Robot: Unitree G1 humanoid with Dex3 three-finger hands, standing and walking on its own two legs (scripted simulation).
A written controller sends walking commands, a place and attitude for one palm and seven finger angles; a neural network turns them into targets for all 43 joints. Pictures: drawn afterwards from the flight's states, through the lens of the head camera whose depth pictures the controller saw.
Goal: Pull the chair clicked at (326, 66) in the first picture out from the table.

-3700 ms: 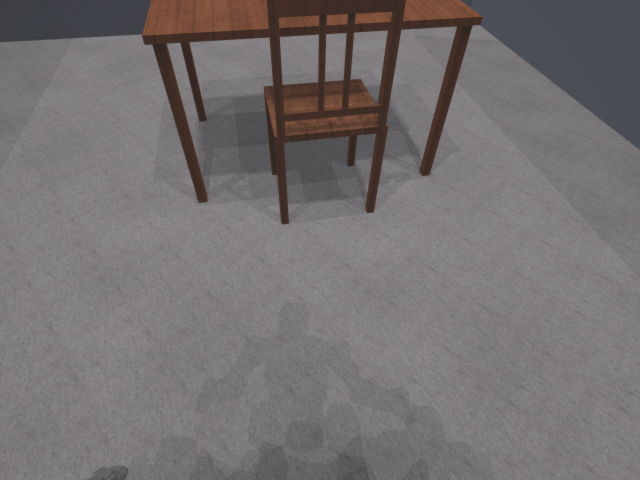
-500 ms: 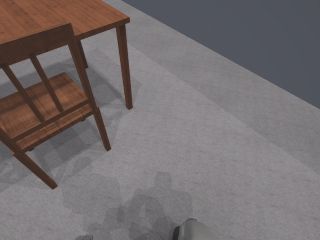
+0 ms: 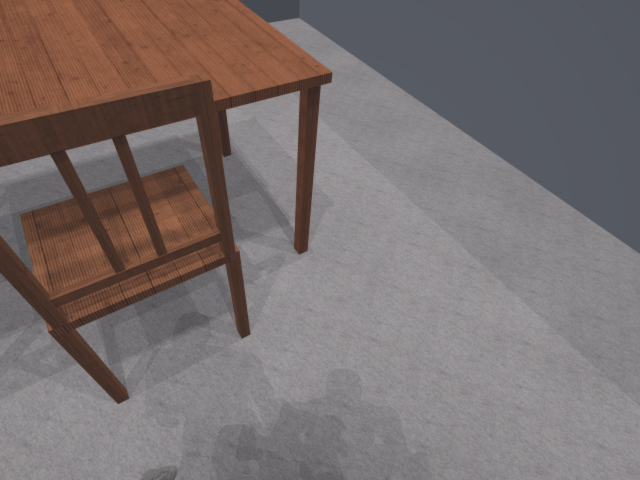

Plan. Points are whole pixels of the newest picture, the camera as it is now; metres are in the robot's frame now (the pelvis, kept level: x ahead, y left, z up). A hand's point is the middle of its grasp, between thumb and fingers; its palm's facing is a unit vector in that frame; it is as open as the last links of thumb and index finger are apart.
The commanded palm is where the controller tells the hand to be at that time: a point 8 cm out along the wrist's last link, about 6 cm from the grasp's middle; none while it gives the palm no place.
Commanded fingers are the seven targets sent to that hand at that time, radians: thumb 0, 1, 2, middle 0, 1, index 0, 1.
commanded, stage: turn to face it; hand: left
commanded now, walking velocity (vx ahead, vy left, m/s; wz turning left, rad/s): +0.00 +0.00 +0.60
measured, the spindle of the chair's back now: (92, 218) +0.53 +0.42 -0.06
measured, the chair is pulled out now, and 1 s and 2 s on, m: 0.00 0.00 0.00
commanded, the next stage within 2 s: take the last steps up to it in 0.90 s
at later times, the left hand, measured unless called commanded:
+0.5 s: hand out of the picture +0.06 +0.18 -0.13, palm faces +0.29 -0.91 -0.30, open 7.4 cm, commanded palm none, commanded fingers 0.00 0.90 0.90 -0.20 -0.30 -0.20 -0.30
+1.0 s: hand out of the picture -0.09 +0.17 -0.15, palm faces +0.53 -0.81 -0.26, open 7.4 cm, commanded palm none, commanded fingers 0.00 0.90 0.90 -0.20 -0.30 -0.20 -0.30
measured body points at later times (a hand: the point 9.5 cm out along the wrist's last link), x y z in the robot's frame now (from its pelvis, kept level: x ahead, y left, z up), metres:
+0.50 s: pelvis +0.02 -0.05 +0.01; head +0.05 -0.07 +0.46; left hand +0.04 +0.22 -0.10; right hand +0.16 -0.28 -0.14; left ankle +0.04 +0.09 -0.69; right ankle +0.05 -0.16 -0.72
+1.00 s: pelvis -0.01 -0.04 +0.02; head +0.01 -0.01 +0.47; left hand -0.12 +0.21 -0.13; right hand +0.20 -0.20 -0.11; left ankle -0.07 +0.05 -0.71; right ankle +0.04 -0.16 -0.66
